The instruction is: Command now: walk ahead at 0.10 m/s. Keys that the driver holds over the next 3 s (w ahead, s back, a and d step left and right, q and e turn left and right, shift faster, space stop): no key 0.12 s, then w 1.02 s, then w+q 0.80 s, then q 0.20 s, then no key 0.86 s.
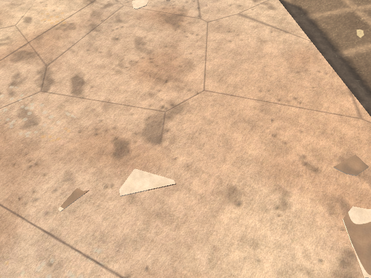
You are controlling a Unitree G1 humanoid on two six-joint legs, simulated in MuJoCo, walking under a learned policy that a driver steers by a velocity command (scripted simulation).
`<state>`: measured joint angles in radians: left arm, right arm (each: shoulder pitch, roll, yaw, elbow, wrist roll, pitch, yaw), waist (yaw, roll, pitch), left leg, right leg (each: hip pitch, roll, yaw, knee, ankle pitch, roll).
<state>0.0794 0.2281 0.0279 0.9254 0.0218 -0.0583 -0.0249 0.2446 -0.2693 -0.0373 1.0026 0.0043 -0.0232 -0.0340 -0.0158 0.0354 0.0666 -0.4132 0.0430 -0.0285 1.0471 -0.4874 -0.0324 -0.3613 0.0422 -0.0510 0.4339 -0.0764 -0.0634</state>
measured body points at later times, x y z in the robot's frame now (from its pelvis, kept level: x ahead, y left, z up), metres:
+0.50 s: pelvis +0.12 -0.02 +0.00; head +0.13 -0.03 +0.45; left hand +0.25 +0.25 -0.12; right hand +0.10 -0.30 -0.14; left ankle +0.07 +0.14 -0.73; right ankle +0.14 -0.13 -0.74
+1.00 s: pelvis +0.38 +0.01 -0.01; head +0.42 +0.02 +0.44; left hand +0.32 +0.27 -0.16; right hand +0.58 -0.23 -0.11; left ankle +0.49 +0.10 -0.73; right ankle +0.17 -0.13 -0.66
